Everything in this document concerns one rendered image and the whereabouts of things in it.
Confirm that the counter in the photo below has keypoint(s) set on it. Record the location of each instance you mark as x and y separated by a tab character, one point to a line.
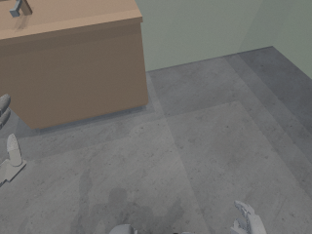
63	61

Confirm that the left robot thigh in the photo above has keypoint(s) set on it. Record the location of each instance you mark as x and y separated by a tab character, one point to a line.
123	229

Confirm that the right robot hand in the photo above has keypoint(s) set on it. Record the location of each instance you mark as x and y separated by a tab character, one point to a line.
254	224

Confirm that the left robot hand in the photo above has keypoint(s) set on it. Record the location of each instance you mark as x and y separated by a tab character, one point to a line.
9	169

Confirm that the tap lever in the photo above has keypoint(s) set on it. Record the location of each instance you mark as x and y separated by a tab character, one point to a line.
15	11

